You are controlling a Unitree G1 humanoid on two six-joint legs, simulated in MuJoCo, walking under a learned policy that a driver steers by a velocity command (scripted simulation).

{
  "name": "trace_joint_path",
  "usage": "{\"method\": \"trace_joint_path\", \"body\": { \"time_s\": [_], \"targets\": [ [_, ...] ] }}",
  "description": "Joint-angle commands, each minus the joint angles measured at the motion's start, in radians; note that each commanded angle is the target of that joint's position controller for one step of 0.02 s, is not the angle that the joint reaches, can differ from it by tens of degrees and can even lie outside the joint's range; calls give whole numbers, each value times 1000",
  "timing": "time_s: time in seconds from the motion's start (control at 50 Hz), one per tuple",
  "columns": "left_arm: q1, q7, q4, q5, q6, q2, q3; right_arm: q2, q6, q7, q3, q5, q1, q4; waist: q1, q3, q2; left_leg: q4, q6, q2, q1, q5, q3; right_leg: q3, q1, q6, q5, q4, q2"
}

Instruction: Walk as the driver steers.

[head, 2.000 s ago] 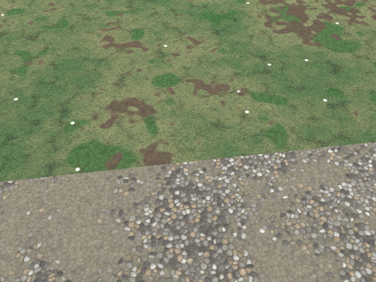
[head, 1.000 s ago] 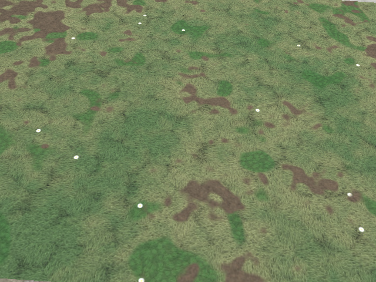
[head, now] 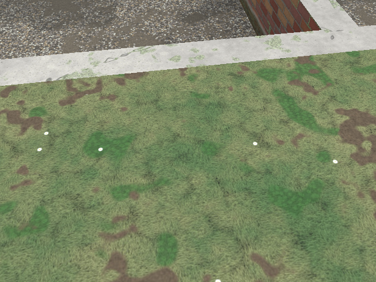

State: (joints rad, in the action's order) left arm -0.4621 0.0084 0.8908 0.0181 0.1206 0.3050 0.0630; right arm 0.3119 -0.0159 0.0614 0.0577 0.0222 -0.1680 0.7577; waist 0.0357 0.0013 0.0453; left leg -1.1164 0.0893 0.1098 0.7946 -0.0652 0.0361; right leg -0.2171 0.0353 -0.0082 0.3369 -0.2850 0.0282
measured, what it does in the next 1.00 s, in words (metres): walks ahead: left foot, then right foot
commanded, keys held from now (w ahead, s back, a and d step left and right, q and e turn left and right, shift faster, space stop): w+q+shift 0.38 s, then w+shift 0.12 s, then w+e+shift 0.50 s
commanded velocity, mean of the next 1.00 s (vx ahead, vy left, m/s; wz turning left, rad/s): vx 1.00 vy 0.00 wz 0.26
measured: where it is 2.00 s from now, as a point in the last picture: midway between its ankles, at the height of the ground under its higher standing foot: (163, 65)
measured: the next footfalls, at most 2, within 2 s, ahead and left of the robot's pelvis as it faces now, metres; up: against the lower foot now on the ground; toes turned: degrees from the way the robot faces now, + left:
left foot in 0.18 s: +0.36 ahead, +0.07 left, +0.00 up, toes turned +14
right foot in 0.62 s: +0.81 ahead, +0.07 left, +0.00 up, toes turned +27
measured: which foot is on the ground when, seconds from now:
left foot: up 0.00-0.16, down 0.18-0.62, up 0.64-1.00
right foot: down 0.00-0.18, up 0.20-0.60, down 0.62-1.00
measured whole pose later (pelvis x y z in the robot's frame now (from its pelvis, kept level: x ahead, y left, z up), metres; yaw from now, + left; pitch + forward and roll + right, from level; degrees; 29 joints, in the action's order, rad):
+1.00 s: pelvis +0.91 +0.20 +0.00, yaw +13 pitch +3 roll +0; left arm -0.57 0.02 0.87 -0.01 0.07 0.27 0.07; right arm 0.25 -0.08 0.04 -0.05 0.04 0.08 0.57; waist 0.16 -0.01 0.00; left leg -0.53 -0.01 0.04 0.60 -0.01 -0.06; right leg 0.24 0.09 -0.09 0.38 -0.27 0.10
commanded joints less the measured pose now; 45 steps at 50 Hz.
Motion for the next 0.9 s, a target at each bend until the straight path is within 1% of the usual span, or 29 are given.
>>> {"method": "trace_joint_path", "body": {
  "time_s": [0.02, 0.08, 0.1, 0.14, 0.16, 0.18, 0.2, 0.22, 0.24, 0.26, 0.3, 0.32, 0.38, 0.44, 0.48, 0.52, 0.56, 0.58, 0.6, 0.62, 0.64, 0.66, 0.68, 0.7, 0.72, 0.76, 0.8, 0.86, 0.9],
  "targets": [
    [150, -6, -79, -1, 34, 37, -8, -26, -7, 28, -25, -2, 74, -90, -77, -141, -81, 212, 34, 0, -113, 167, 47, -35, -196, -52, -527, 203, -205],
    [86, -25, -62, -5, 25, 115, 3, -3, -12, 38, -26, -2, 112, -101, -77, -111, -81, 368, 82, -107, -258, 196, 166, -86, -60, -18, -1046, 106, -220],
    [82, -35, -67, 0, 11, 152, 12, 22, -11, 32, -19, -5, 61, -88, -109, -64, -112, 378, 96, -148, -312, 138, 187, -85, 6, -9, -1253, 7, -234],
    [144, -50, -91, 15, -30, 214, 31, 93, -8, 13, 12, -8, -219, -20, -262, 85, -165, 369, 136, -204, -595, -6, 159, -57, 2, -18, -1455, -370, -279],
    [177, -45, -109, 23, -46, 218, 34, 143, -9, -7, 41, -6, -415, 42, -337, 171, -131, 421, 163, -221, -831, -91, 95, -30, -108, -37, -1305, -675, -274],
    [212, -28, -112, 17, -46, 167, 31, 194, 8, -32, 79, -35, -402, 46, -328, 135, 38, 515, 194, -172, -965, -174, -46, -23, -335, -12, -522, -1103, -88],
    [76, -11, -217, 19, -26, 27, -14, 318, 19, -32, 90, 12, -256, 3, -84, 171, 256, 565, 370, 69, -1176, -56, -562, 91, -791, 51, 172, -1450, 27],
    [172, -15, -270, 17, 3, 70, -23, 319, 24, -38, 101, 2, -274, -39, -168, 307, 94, 789, 441, 148, -1222, -349, -836, 290, -906, 33, 115, -1461, 9],
    [241, -13, -278, 18, 21, 96, -25, 251, 18, -51, 88, 0, -265, -20, -143, 128, -42, 900, 371, 151, -1049, -446, -831, 313, -938, 22, 60, -1334, -54],
    [258, -13, -283, 23, 21, 91, -28, 195, 7, -55, 72, -6, -239, -1, -80, 27, -121, 910, 318, 115, -874, -391, -748, 314, -874, 20, 17, -1189, -103],
    [232, -15, -266, 55, -23, 76, -39, 155, -24, -62, 54, -11, -177, -15, -5, -43, -147, 914, 281, 23, -612, -237, -581, 308, -727, 45, 25, -1066, -147],
    [230, -14, -265, 60, -47, 68, -41, 137, -37, -59, 45, -14, -167, -18, 12, -55, -140, 924, 276, -15, -520, -209, -525, 299, -680, 61, 41, -1003, -163],
    [381, 0, -337, 46, -65, 38, -56, 147, -61, -52, 47, -18, -180, -23, -19, -104, -100, 966, 256, -96, -380, -100, -419, 240, -621, 88, -117, -732, -170],
    [484, 17, -360, 22, -56, 2, -73, 138, -68, -43, 50, -28, -230, -7, -88, -89, -43, 956, 187, -135, -448, 67, -342, 201, -541, 56, -422, -444, -131],
    [517, 20, -363, 16, -49, 8, -71, 132, -77, -39, 47, -34, -277, 12, -128, -66, -19, 955, 163, -95, -551, 195, -349, 188, -501, 28, -521, -347, -106],
    [539, 18, -368, 16, -44, 34, -61, 144, -80, -48, 47, -25, -294, 28, -141, -60, -6, 929, 143, -52, -711, 315, -342, 184, -519, -5, -497, -256, -90],
    [464, 7, -343, 16, -41, 84, -36, 187, -84, -58, 52, -13, -291, 39, -103, -3, 19, 810, 102, -16, -867, 648, -306, 152, -458, -50, -368, -222, -32],
    [344, -2, -309, 7, -41, 117, -18, 212, -80, -62, 56, 4, -282, 45, -41, 66, 41, 670, 83, -6, -926, 828, -281, 141, -374, -72, -265, -237, 5],
    [145, -15, -253, -1, -45, 143, 0, 217, -71, -66, 57, 23, -240, 43, 70, 149, 49, 446, 67, -22, -900, 890, -231, 122, -208, -94, -192, -227, 21],
    [-82, -30, -196, 7, -49, 185, 20, 172, -69, -70, 45, 35, -189, 29, 182, 236, 24, 124, 55, -54, -701, 715, -194, 218, 54, -125, -52, -299, -71],
    [-127, -25, -177, 41, -48, 306, 54, 30, -77, -54, 8, -18, -307, -24, 87, 345, -338, -314, -16, -234, -312, 27, -115, 804, 319, -293, 241, -176, -328],
    [-55, 3, -166, 13, -58, 224, 44, 49, -94, -50, -8, 8, -272, -26, 58, 275, -331, -340, -2, -248, -94, -348, -141, 1153, 320, -312, 310, 28, -339],
    [61, 13, -186, 6, -55, 169, 38, 73, -96, -53, -9, 12, -162, -48, 30, 118, -193, -326, 2, -155, -20, -250, -160, 1007, 193, -310, 289, 30, -320],
    [70, 20, -178, -1, -53, 127, 32, 95, -101, -49, -14, 28, -75, -64, 36, 72, -57, -251, -5, -116, -54, -203, -152, 889, 73, -292, 178, 28, -284],
    [49, 19, -154, -1, -53, 97, 22, 87, -100, -45, -18, 41, -19, -91, 20, 17, -22, -176, -15, -94, -84, -203, -144, 800, -34, -268, 92, 43, -233],
    [26, 11, -111, -5, -44, 78, 12, 53, -78, -34, -37, 62, -13, -124, -39, -38, -79, -58, -53, -61, -112, -243, -134, 723, -156, -264, 26, 77, -169],
    [8, 7, -102, -13, -35, 101, 19, 45, -65, -28, -51, 63, 31, -154, -48, -71, -90, 57, -87, -42, -110, -251, -104, 682, -238, -284, -30, 125, -150],
    [32, 6, -116, -16, -32, 124, 35, 28, -70, -11, -76, 32, 203, -225, -20, -119, -96, 358, -123, -57, -248, -27, -48, 591, -397, -256, -144, 194, -86],
    [17, 13, -113, -30, -28, 147, 46, 18, -71, -10, -82, 16, 246, -235, 7, -94, -102, 468, -123, -88, -393, 122, -27, 574, -423, -225, -295, 199, -80]
  ]
}}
